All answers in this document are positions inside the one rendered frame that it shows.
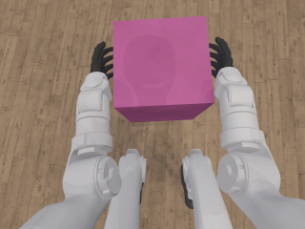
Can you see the right robot hand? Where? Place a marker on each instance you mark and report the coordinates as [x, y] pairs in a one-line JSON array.
[[223, 55]]

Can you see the right robot upper arm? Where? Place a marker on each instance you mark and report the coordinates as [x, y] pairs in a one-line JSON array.
[[253, 183]]

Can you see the left robot forearm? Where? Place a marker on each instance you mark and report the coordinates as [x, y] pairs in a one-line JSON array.
[[93, 117]]

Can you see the left robot hand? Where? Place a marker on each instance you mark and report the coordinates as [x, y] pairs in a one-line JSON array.
[[98, 62]]

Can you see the right robot forearm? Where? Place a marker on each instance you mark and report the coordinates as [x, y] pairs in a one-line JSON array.
[[240, 130]]

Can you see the left robot upper arm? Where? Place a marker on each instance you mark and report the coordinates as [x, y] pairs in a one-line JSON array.
[[89, 185]]

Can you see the right robot thigh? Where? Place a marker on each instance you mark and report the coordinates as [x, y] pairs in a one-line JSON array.
[[209, 209]]

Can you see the robot right foot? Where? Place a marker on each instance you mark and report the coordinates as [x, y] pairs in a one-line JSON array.
[[188, 201]]

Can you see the carton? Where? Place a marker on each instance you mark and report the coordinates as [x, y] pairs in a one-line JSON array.
[[162, 68]]

